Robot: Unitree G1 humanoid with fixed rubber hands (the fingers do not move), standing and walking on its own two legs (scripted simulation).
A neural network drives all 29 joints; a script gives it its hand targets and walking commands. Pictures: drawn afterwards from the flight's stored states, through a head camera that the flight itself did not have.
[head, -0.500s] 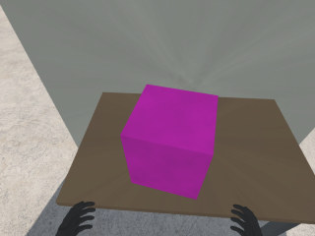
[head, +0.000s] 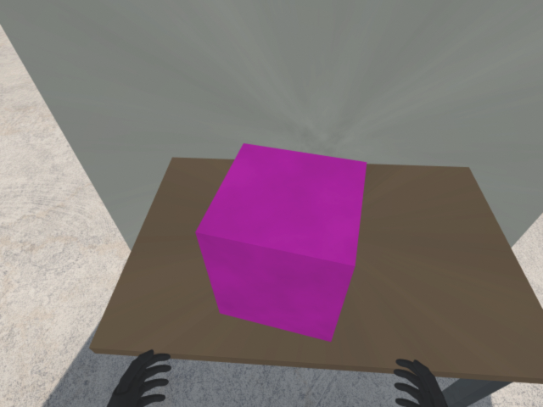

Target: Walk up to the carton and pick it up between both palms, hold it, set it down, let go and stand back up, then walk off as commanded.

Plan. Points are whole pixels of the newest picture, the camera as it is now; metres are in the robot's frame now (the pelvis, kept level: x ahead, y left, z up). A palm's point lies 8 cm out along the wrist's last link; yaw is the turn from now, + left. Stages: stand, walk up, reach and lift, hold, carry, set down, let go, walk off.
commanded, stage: set down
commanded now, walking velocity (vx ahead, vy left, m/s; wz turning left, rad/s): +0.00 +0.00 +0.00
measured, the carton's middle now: (287, 243) +0.41 +0.00 -0.01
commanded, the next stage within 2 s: let go in 1.42 s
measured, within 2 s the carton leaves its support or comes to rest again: neither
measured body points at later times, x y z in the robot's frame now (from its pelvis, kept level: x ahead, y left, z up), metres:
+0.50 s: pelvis +0.01 +0.00 +0.00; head +0.01 +0.00 +0.45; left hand +0.17 +0.23 -0.08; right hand +0.15 -0.21 -0.09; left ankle -0.03 +0.12 -0.74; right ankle +0.00 -0.13 -0.74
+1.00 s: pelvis +0.00 +0.00 +0.00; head +0.01 -0.01 +0.45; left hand +0.17 +0.22 -0.09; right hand +0.15 -0.24 -0.09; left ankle -0.03 +0.12 -0.74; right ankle +0.00 -0.13 -0.74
